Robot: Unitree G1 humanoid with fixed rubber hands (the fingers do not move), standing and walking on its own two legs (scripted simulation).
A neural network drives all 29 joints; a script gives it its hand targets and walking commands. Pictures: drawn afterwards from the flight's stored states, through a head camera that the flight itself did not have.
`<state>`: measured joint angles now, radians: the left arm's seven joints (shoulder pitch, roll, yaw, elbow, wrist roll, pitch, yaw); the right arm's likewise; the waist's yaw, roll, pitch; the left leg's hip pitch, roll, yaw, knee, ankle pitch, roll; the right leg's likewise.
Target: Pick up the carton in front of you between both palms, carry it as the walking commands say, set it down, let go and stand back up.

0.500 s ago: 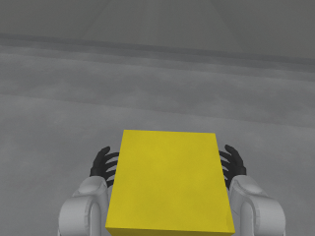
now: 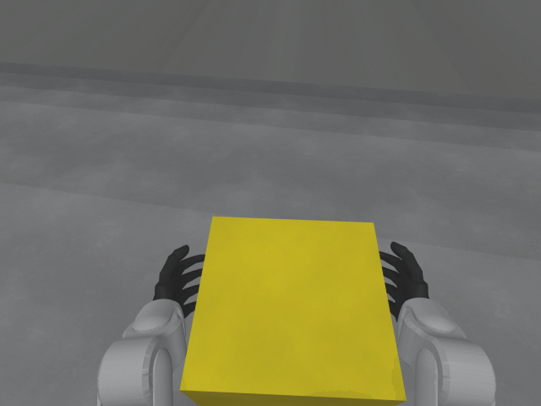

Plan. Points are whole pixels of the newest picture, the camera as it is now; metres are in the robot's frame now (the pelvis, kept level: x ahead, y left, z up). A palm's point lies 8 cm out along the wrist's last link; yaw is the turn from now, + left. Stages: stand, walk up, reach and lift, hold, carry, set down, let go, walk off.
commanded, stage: carry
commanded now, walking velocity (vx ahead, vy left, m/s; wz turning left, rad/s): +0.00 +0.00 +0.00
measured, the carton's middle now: (287, 328) +0.23 +0.00 +0.02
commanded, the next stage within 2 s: hold in 1.90 s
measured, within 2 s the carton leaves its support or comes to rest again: neither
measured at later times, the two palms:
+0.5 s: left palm (200, 179) +0.47 +0.16 +0.09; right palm (370, 182) +0.46 -0.14 +0.09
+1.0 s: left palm (210, 174) +0.50 +0.15 +0.07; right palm (371, 173) +0.50 -0.15 +0.08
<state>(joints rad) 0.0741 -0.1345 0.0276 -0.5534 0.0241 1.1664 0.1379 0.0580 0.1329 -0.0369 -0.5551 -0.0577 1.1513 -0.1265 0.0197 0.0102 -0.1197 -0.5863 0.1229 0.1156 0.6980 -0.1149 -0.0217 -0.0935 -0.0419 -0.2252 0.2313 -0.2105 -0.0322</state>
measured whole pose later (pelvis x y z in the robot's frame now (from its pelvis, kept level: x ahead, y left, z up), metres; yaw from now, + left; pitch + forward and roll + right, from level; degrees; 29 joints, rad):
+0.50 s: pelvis +0.23 +0.02 -0.01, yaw -2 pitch +3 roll +1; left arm 0.02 -0.13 0.03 -0.55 0.05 1.22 0.14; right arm 0.01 0.13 -0.06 -0.53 -0.04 1.18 -0.13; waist -0.01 -0.01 -0.12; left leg -0.26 0.06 0.23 0.44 -0.23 0.02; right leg -0.24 -0.07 -0.14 0.47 -0.27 0.01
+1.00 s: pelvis +0.26 +0.01 -0.02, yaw -1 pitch +3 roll +0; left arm 0.01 -0.13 0.04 -0.50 0.05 1.22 0.14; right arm -0.01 0.13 -0.06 -0.48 -0.06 1.19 -0.13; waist 0.00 0.00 -0.13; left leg -0.26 0.09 0.21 0.53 -0.33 -0.01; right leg -0.21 -0.06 -0.16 0.53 -0.37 0.00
